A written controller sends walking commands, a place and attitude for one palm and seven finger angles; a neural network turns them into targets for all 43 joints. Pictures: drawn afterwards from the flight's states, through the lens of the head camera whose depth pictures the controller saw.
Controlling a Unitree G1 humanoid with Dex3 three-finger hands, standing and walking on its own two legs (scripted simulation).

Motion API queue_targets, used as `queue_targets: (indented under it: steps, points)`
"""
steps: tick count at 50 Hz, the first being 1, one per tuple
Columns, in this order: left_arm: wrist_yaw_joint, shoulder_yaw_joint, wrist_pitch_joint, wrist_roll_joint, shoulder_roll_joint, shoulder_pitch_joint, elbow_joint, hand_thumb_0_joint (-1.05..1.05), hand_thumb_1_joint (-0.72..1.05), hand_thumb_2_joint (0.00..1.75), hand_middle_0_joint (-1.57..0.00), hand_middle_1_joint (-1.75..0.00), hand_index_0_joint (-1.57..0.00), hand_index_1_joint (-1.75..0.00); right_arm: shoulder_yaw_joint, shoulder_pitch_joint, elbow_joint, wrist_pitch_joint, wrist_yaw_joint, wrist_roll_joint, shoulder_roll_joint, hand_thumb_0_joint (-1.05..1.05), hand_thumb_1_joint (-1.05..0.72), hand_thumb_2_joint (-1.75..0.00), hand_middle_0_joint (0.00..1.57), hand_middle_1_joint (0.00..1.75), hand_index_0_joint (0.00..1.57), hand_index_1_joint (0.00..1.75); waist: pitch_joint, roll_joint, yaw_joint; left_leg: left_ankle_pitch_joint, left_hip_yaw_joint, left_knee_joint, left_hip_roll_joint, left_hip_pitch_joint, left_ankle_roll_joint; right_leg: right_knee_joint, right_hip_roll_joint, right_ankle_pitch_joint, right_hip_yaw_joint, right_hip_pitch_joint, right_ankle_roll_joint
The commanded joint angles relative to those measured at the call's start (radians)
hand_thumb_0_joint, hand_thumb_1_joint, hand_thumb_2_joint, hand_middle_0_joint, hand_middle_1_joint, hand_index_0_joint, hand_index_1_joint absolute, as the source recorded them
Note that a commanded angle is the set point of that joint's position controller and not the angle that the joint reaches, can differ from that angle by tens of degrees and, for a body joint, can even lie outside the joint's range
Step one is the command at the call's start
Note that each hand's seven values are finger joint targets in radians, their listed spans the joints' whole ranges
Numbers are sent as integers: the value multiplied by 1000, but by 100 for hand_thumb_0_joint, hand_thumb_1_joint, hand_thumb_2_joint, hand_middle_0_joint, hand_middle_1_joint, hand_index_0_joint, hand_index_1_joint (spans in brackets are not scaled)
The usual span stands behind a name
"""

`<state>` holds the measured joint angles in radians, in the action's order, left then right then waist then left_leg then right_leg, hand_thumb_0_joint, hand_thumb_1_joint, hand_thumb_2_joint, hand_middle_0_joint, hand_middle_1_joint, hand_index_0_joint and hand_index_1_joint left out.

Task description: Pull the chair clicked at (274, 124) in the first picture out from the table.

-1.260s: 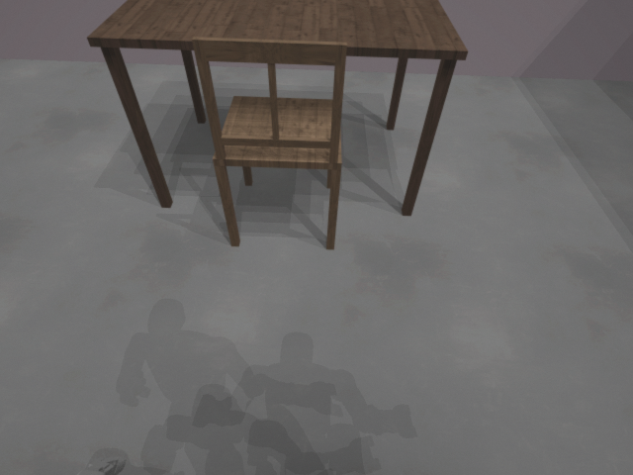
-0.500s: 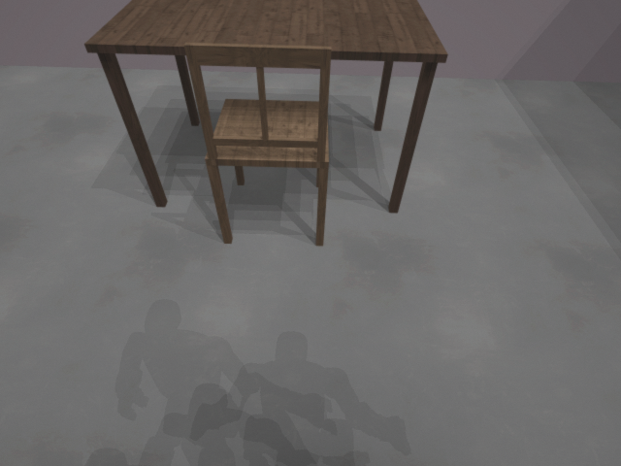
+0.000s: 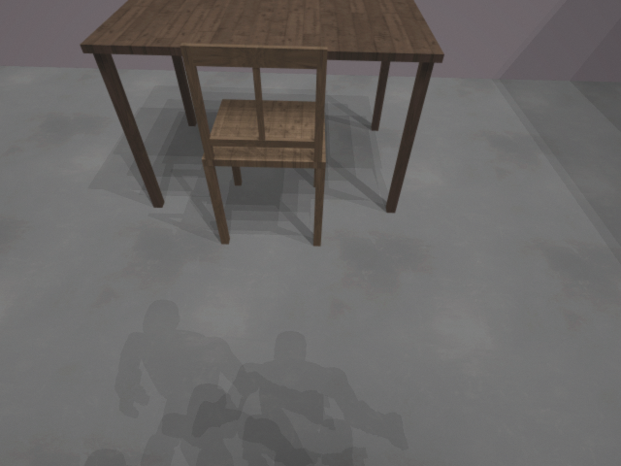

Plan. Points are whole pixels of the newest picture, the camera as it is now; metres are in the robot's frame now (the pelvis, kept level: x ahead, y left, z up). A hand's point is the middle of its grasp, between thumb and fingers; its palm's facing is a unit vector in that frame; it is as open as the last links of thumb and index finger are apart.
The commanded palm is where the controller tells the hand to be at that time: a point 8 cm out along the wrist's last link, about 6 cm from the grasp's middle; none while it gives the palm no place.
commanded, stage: look at it before walking up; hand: left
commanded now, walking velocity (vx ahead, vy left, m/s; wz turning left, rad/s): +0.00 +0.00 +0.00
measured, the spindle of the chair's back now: (259, 105) +1.12 +0.22 -0.12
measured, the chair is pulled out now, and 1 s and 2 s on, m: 0.00 0.00 0.00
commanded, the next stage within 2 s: walk to a spot facing it in 0.18 s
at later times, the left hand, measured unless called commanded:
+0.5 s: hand out of the picture +0.05 +0.22 -0.18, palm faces +0.01 -0.97 -0.24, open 7.3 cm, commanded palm none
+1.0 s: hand (234, 380) +0.29 +0.15 -0.18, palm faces -0.03 -0.98 -0.22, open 7.3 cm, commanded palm none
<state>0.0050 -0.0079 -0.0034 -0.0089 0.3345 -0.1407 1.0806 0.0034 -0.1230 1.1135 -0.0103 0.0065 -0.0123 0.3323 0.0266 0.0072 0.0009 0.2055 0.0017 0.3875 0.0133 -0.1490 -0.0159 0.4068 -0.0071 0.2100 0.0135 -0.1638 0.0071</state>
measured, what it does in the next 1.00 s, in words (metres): walks ahead: right foot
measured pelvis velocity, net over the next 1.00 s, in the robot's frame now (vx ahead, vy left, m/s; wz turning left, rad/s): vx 0.18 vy -0.04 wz -0.04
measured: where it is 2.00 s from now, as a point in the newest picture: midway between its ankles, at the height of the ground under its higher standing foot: (323, 392)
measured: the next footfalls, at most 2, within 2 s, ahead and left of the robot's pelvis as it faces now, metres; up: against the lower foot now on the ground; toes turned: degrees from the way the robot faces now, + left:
right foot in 0.90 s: +0.29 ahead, -0.14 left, +0.00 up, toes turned -12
left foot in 1.34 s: +0.43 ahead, +0.10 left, +0.00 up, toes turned +13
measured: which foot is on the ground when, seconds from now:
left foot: down 0.00-0.92, up 0.94-1.00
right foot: down 0.00-0.58, up 0.60-0.88, down 0.90-1.00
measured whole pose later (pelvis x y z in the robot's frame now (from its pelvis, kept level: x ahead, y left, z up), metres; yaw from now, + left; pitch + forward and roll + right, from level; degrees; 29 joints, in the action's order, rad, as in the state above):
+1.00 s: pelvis +0.18 -0.04 -0.03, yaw -3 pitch -3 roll +0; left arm 0.01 0.06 -0.07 -0.01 0.20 -0.15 0.99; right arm -0.04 -0.47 1.21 -0.01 0.00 -0.02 0.12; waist 0.10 -0.01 -0.03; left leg 0.44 -0.03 1.19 0.09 -0.29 0.03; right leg 0.67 0.05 0.26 -0.18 -0.37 0.06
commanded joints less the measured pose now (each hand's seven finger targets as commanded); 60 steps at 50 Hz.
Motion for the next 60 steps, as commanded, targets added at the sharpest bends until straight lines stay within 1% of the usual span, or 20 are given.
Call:
queue_targets:
  steps: [1, 14, 16, 20, 26, 27, 29, 30, 32, 35, 40, 43, 44, 45, 46, 48, 50, 52, 55, 60]
  points:
    - [-16, 41, -26, -2, 210, 38, -60, 0, 90, 90, -20, -30, -20, -30, -35, 48, -62, -24, -18, 3, 206, 0, -90, -90, 20, 30, 20, 30, -57, -11, -2, -108, 86, -69, 106, 22, 42, -82, 122, -110, 113, -2, 27]
    - [-16, 41, -27, -2, 214, 36, -56, 0, 90, 90, -20, -30, -20, -30, -34, 48, -61, -24, -19, 4, 208, 0, -90, -90, 20, 30, 20, 30, -55, -4, -2, -117, 85, -77, 108, 31, 41, -89, 122, -124, 111, 7, 24]
    - [-20, 16, -6, -4, 90, -44, -23, 0, 90, 90, -20, -30, -20, -30, -5, -22, -30, -5, -12, -4, 77, 0, -90, -90, 20, 30, 20, 30, -68, 6, 1, 40, 54, -49, 91, 20, 24, -90, 116, 81, 110, 11, 10]
    - [-5, 36, 9, -12, 112, -114, -29, 0, 90, 90, -20, -30, -20, -30, -13, -75, -41, 6, -6, -15, 62, 0, -90, -90, 20, 30, 20, 30, 91, 69, 11, 323, 18, 50, 35, -157, 30, -147, 135, 456, 212, -79, 62]
    - [-3, 63, -16, -6, 79, -169, -46, 0, 90, 90, -20, -30, -20, -30, -27, -194, -50, -29, -9, -8, 9, 0, -90, -90, 20, 30, 20, 30, 91, 60, -22, 224, -26, 121, 38, -93, 47, -59, 160, 324, 215, -122, 121]
    - [-1, 62, -17, -8, 54, -155, -54, 0, 90, 90, -20, -30, -20, -30, -33, -237, -38, -33, -10, -8, 15, 0, -90, -90, 20, 30, 20, 30, 106, -7, -42, 244, 30, 64, 69, -24, 65, 29, 109, 294, 156, -200, 103]
    - [3, 50, -27, -10, -34, -55, -105, 0, 90, 90, -20, -30, -20, -30, -61, -429, 18, -49, -24, -18, 85, 0, -90, -90, 20, 30, 20, 30, 147, -319, -116, 212, 407, -183, 323, 178, 194, 473, -37, 275, -88, -499, 26]
    - [-1, 51, -39, -14, -25, 16, -142, 0, 90, 90, -20, -30, -20, -30, -58, -488, 32, -56, -34, -15, 61, 0, -90, -90, 20, 30, 20, 30, 180, -246, -128, 1, 474, -197, 389, 245, 257, 615, 19, 322, -24, -634, 26]
    - [9, 56, -51, -13, -38, 20, -133, 0, 90, 90, -20, -30, -20, -30, -47, -463, 29, -71, -41, -9, 7, 0, -90, -90, 20, 30, 20, 30, 152, -88, -92, -278, 363, -143, 384, 265, 269, 682, 93, 277, -1, -646, 24]
    - [24, 55, -33, -10, -95, 3, -123, 0, 90, 90, -20, -30, -20, -30, -49, -406, 24, -82, -44, -11, -19, 0, -90, -90, 20, 30, 20, 30, 136, -135, -45, -211, 168, -184, 300, 162, 214, 574, 122, 177, -48, -525, 8]
    - [32, 60, -29, -7, -134, 17, -125, 0, 90, 90, -20, -30, -20, -30, -52, -406, 54, -78, -43, -15, -34, 0, -90, -90, 20, 30, 20, 30, 127, -155, -22, -270, 21, -171, 249, 60, 166, 296, 70, 46, -149, -275, 26]
    - [22, 79, -39, -15, -89, -191, -60, 0, 90, 90, -20, -30, -20, -30, -58, -381, 58, -71, -40, -5, -26, 0, -90, -90, 20, 30, 20, 30, 25, -84, 83, -465, -59, 100, 202, -3, 125, 189, 4, -23, -194, 48, 54]
    - [13, 99, -54, -21, -24, -333, -20, 0, 90, 90, -20, -30, -20, -30, -57, -381, 49, -71, -32, 1, -47, 0, -90, -90, 20, 30, 20, 30, -48, -9, 143, -358, -83, 332, 162, -145, 86, 148, 76, 6, -105, 271, 82]
    - [-5, 132, -66, -25, 98, -464, 6, 0, 90, 90, -20, -30, -20, -30, -43, -413, 18, -77, -21, 13, -122, 0, -90, -90, 20, 30, 20, 30, -180, 243, 175, 132, -130, 699, 45, -375, 48, 2, 382, 184, 315, 445, 177]
    - [-9, 130, -59, -3, 131, -485, 16, 0, 90, 90, -20, -30, -20, -30, -48, -320, -26, -70, -20, 11, -124, 0, -90, -90, 20, 30, 20, 30, -161, 201, 167, 372, -39, 928, 21, -481, 61, -167, 505, 270, 565, 375, 231]
    - [-17, 106, -56, -5, 58, -273, -39, 0, 90, 90, -20, -30, -20, -30, -64, -242, -42, -54, -10, 1, -129, 0, -90, -90, 20, 30, 20, 30, 11, 113, 90, 207, 12, 1010, 118, -518, 69, -225, 466, 468, 433, 64, 198]
    - [-24, 74, -62, -15, -42, -156, -61, 0, 90, 90, -20, -30, -20, -30, -64, -293, -18, -24, -4, -15, -159, 0, -90, -90, 20, 30, 20, 30, 56, 72, 1, 112, 8, 930, 149, -426, 47, -235, 385, 332, 193, -135, 140]
    - [-26, 67, -70, -20, -62, -149, -56, 0, 90, 90, -20, -30, -20, -30, -64, -338, -7, -4, 1, -16, -176, 0, -90, -90, 20, 30, 20, 30, 54, 80, -39, 77, -16, 843, 144, -377, 34, -249, 338, 226, 64, -190, 123]
    - [-27, 71, -78, -21, -56, -148, -55, 0, 90, 90, -20, -30, -20, -30, -68, -281, -47, 8, 11, -14, -171, 0, -90, -90, 20, 30, 20, 30, 87, 84, -51, 13, -43, 713, 151, -389, 17, -284, 324, 175, -41, -212, 125]
    - [-24, 70, -81, -21, -29, -217, -32, 0, 90, 90, -20, -30, -20, -30, -65, -100, -138, -10, 33, -10, -157, 0, -90, -90, 20, 30, 20, 30, 108, 66, -2, -11, -91, 426, 131, -367, 20, -246, 333, 77, -110, -101, 116]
